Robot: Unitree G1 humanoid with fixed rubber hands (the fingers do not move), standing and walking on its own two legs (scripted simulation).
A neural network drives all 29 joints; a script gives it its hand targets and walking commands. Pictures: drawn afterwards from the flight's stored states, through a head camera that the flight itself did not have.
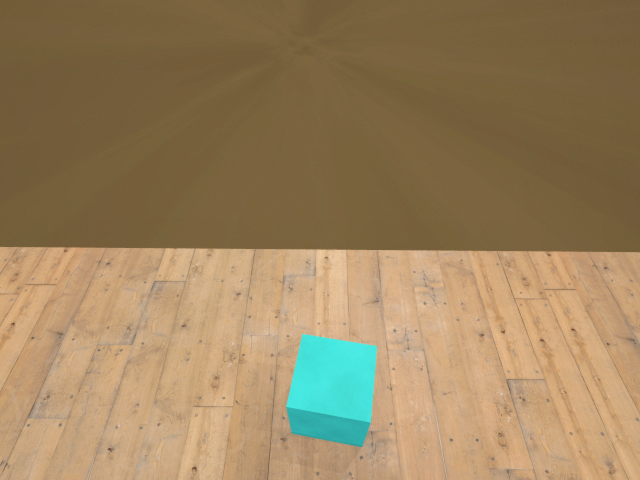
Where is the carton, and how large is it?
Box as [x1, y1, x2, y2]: [286, 334, 376, 446]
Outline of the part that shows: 302,334 286,406 292,433 361,446 370,422 376,346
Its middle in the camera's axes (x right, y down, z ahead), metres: +0.04 +0.44 +1.10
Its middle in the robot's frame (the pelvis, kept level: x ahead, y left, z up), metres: +0.44 -0.01 -0.65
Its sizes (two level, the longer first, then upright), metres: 0.210 0.200 0.250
